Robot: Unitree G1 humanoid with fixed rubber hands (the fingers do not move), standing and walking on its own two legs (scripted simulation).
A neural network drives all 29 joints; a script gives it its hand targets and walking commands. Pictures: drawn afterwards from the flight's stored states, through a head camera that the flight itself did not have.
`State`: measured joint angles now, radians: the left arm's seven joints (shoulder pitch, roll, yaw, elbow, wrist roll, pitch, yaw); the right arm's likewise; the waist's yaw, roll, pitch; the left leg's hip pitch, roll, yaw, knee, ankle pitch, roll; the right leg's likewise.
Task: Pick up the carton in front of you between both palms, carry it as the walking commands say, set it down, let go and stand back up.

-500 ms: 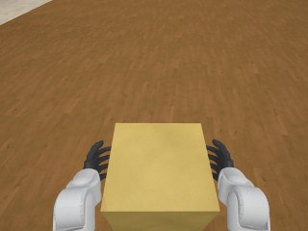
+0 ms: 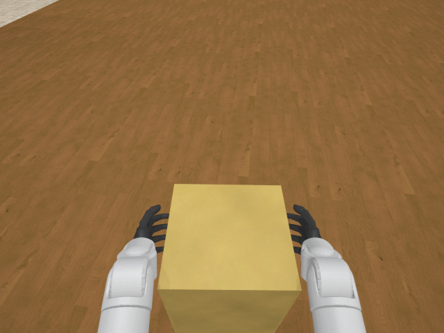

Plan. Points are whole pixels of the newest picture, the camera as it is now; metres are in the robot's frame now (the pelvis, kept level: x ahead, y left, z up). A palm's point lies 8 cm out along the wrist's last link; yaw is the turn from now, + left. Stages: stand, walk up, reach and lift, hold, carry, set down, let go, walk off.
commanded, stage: carry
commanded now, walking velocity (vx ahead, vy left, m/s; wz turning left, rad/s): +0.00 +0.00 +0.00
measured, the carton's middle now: (226, 261) +0.28 +0.00 -0.05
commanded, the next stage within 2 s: hold in 0.94 s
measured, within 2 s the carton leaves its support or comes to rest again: neither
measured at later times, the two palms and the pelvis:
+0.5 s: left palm (139, 251) +0.26 +0.16 +0.04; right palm (309, 250) +0.26 -0.14 +0.04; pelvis -0.03 +0.00 +0.00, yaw +0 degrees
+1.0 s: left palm (135, 257) +0.24 +0.16 +0.04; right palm (310, 257) +0.24 -0.14 +0.04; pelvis -0.04 +0.01 +0.01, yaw +1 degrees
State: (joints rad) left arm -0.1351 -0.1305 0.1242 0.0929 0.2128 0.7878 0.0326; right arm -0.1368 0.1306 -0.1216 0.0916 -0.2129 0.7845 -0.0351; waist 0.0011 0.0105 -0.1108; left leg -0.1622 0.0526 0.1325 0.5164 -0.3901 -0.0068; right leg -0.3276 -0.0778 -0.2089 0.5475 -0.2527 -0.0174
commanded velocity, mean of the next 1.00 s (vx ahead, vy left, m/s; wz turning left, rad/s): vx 0.00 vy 0.00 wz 0.00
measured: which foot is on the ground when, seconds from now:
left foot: down 0.00-1.00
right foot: down 0.00-1.00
